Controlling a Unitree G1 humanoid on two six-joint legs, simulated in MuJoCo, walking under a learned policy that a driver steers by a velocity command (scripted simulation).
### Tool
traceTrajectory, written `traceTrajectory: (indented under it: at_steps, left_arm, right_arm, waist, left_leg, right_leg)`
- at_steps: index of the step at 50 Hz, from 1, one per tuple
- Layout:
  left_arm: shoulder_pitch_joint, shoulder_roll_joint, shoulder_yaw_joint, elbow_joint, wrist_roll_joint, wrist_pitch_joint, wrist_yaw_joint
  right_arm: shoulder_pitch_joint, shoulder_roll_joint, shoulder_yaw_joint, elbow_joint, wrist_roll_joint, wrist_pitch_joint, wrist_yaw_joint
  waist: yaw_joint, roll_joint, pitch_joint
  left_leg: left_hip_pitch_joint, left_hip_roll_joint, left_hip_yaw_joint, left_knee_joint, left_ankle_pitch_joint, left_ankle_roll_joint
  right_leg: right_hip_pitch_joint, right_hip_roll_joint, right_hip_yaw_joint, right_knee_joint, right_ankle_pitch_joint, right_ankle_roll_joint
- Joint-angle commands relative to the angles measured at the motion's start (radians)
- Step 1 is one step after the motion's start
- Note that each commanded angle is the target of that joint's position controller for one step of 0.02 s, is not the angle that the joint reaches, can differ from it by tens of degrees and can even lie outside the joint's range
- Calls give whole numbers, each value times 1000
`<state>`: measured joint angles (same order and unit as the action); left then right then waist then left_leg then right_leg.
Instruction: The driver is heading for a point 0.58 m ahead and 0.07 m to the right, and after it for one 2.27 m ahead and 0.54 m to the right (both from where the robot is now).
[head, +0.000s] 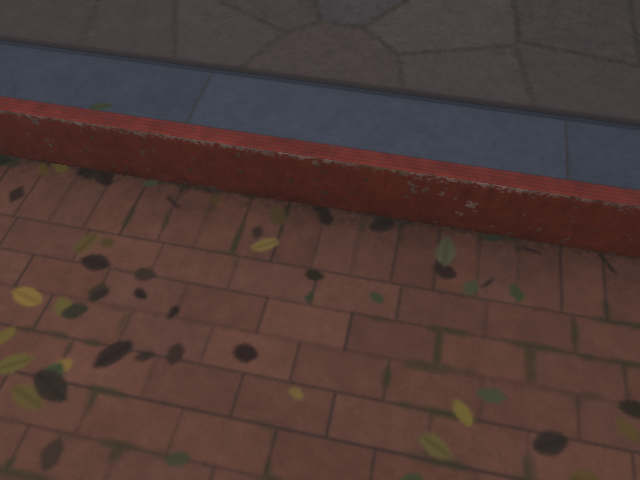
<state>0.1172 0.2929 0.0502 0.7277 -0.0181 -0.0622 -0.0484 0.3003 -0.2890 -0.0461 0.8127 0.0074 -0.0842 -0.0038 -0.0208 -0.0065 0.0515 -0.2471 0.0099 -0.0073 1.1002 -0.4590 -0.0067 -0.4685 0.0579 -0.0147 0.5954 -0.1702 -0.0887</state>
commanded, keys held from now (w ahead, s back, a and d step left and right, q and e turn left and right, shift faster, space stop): w+e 0.60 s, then w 0.04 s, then no key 0.20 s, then q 0.16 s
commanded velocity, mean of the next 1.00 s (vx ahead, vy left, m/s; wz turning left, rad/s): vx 0.41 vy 0.00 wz -0.42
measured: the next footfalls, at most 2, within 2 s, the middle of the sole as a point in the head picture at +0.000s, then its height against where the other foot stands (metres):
left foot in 0.40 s outside the picture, level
right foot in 0.86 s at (444, 421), level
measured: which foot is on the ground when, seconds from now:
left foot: up 0.00-0.38, down 0.40-0.88, up 0.90-1.00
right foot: down 0.00-0.40, up 0.42-0.84, down 0.86-1.00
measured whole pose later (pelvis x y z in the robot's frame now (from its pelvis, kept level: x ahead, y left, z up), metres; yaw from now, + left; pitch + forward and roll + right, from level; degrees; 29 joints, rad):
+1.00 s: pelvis +0.47 -0.09 +0.01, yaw -24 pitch +2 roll +0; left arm 0.08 0.24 0.02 0.65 0.02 -0.03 -0.02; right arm 0.25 -0.31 -0.03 0.87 0.02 -0.02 0.00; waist -0.04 0.02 0.06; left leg -0.38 0.05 -0.04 1.04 -0.57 -0.06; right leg -0.41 0.01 -0.04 0.49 -0.11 -0.05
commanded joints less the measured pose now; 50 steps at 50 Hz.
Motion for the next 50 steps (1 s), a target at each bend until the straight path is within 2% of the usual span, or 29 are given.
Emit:
traceTrajectory:
  at_steps: [1,3,5,7,11,15,18,19,20,21,22,23,24,25,26,28,31,36,38,40,42,43,44,45,46,47,48,49,50]
  left_arm:
    - [163,147,45,-33,2,-3,17]
    - [100,114,32,-63,17,-3,23]
    - [100,126,38,-68,12,-6,32]
    - [125,155,48,-62,6,-7,45]
    - [189,165,53,-44,-6,7,61]
    - [246,159,53,-25,-12,21,67]
    - [216,153,55,-35,-5,30,69]
    - [209,122,44,-43,0,29,66]
    - [212,62,22,-61,13,25,61]
    - [344,7,3,-95,-13,15,60]
    - [344,106,18,-73,-22,13,62]
    - [244,162,35,-80,-18,19,62]
    - [192,156,38,-91,-9,24,63]
    - [158,145,40,-105,0,25,60]
    - [160,128,42,-111,-4,28,53]
    - [160,87,34,-122,-12,39,46]
    - [106,55,23,-152,-1,43,44]
    - [-6,17,4,-172,15,17,24]
    - [-52,17,4,-186,11,10,10]
    - [-52,43,13,-191,14,8,1]
    - [64,87,36,-156,30,7,6]
    - [137,135,52,-131,40,6,20]
    - [233,218,64,-126,69,12,40]
    - [203,186,39,-137,76,18,45]
    - [207,134,36,-136,55,28,37]
    - [141,118,27,-127,37,27,33]
    - [78,89,17,-116,27,24,32]
    - [21,69,11,-110,28,22,31]
    - [-22,76,14,-101,42,20,33]
  right_arm:
    - [-94,-131,-20,-137,3,-65,4]
    - [-78,-132,-30,-142,-19,-44,-4]
    - [-59,-104,-26,-144,-24,-24,-7]
    - [-117,-82,-17,-165,-26,-16,-11]
    - [-271,-50,-2,-199,-17,-25,1]
    - [-331,-91,-14,-220,0,-40,19]
    - [-247,-124,-34,-200,1,-53,21]
    - [-157,-148,-47,-180,-7,-57,14]
    - [-16,-199,-62,-168,-23,-58,4]
    - [69,-274,-82,-135,-31,-42,6]
    - [57,-190,-67,-143,-7,-37,13]
    - [19,-130,-50,-152,-5,-32,9]
    - [-28,-113,-42,-156,-13,-26,8]
    - [-58,-91,-35,-148,-15,-23,7]
    - [-71,-80,-29,-142,-21,-24,5]
    - [-75,-81,-32,-126,-15,-30,5]
    - [-59,-118,-45,-95,-13,-36,4]
    - [-65,-147,-44,-55,-5,-14,-1]
    - [-21,-168,-47,-28,6,-6,-2]
    - [-20,-186,-51,-13,20,2,-3]
    - [-49,-193,-52,-7,32,8,-7]
    - [-12,-161,-40,5,26,4,-4]
    - [19,-97,-10,-23,-19,-6,3]
    - [171,-21,26,7,-17,-1,19]
    - [131,-133,-5,44,13,16,20]
    - [40,-148,-12,13,33,30,17]
    - [6,-125,-9,14,24,47,4]
    - [3,-119,-12,19,10,70,-11]
    - [33,-108,-13,29,5,92,-23]
  waist:
    - [83,-3,-152]
    - [21,-39,-104]
    - [3,-50,-97]
    - [15,-45,-74]
    - [78,-72,-62]
    - [91,-88,-60]
    - [31,-117,-73]
    - [-15,-106,-130]
    - [-74,-11,-261]
    - [-21,312,-378]
    - [-38,254,-322]
    - [-64,153,-196]
    - [-50,89,-126]
    - [-36,84,-71]
    - [-14,112,-54]
    - [-2,131,-41]
    - [-4,92,-26]
    - [-22,73,-21]
    - [-38,85,-40]
    - [-18,105,-54]
    - [63,99,-116]
    - [92,60,-168]
    - [104,-103,-311]
    - [41,-252,-493]
    - [95,-125,-505]
    - [79,-106,-356]
    - [48,-62,-264]
    - [16,-68,-202]
    - [-18,-99,-176]
  left_leg:
    - [-525,66,-83,136,86,14]
    - [-399,95,-83,32,141,-6]
    - [-365,91,-63,-45,166,-37]
    - [-367,76,-48,-171,264,-63]
    - [-272,12,-41,-473,517,-71]
    - [-229,-12,-81,-598,503,-50]
    - [-108,-12,-75,-655,407,1]
    - [45,13,-78,-678,404,34]
    - [290,169,-219,-658,352,97]
    - [595,386,-659,-732,147,259]
    - [569,412,-775,-785,-68,258]
    - [456,367,-625,-800,-56,214]
    - [346,324,-494,-812,69,188]
    - [261,285,-400,-835,180,181]
    - [201,257,-324,-858,248,170]
    - [149,237,-229,-904,310,178]
    - [148,253,-143,-942,424,206]
    - [120,189,56,-899,781,171]
    - [159,204,60,-872,812,159]
    - [215,225,48,-814,845,141]
    - [225,200,67,-657,942,103]
    - [155,150,83,-521,882,66]
    - [-79,80,94,-243,446,14]
    - [-261,-8,-17,21,-264,-36]
    - [-251,22,-123,82,-259,-41]
    - [-325,47,-94,79,-220,-42]
    - [-329,79,-78,30,-164,-52]
    - [-270,98,-77,-24,-109,-68]
    - [-171,96,-63,-45,-45,-85]
  right_leg:
    - [533,-289,487,-302,33,-212]
    - [350,-237,406,-350,171,-203]
    - [272,-216,348,-369,265,-213]
    - [228,-190,298,-378,295,-200]
    - [194,-133,263,-351,185,-134]
    - [287,-175,378,-276,91,-114]
    - [322,-184,443,-173,111,-83]
    - [291,-138,415,-71,140,-55]
    - [183,-76,334,188,30,-20]
    - [-162,61,193,499,-393,44]
    - [-297,-20,204,643,-413,58]
    - [-329,-54,194,688,-318,67]
    - [-306,-87,162,680,-244,77]
    - [-293,-112,157,640,-195,83]
    - [-253,-138,150,614,-164,85]
    - [-227,-155,122,576,-144,92]
    - [-264,-168,117,475,-76,111]
    - [-110,-116,34,127,156,105]
    - [-51,-95,15,45,201,92]
    - [-14,-80,22,-24,157,60]
    - [159,-39,-1,-134,200,14]
    - [330,-56,14,-170,370,-14]
    - [650,-285,225,-50,909,-95]
    - [828,-516,489,-54,1061,-281]
    - [729,-462,443,-102,862,-260]
    - [626,-407,340,-148,708,-214]
    - [503,-365,283,-195,555,-173]
    - [366,-339,233,-249,432,-148]
    - [237,-318,182,-298,365,-139]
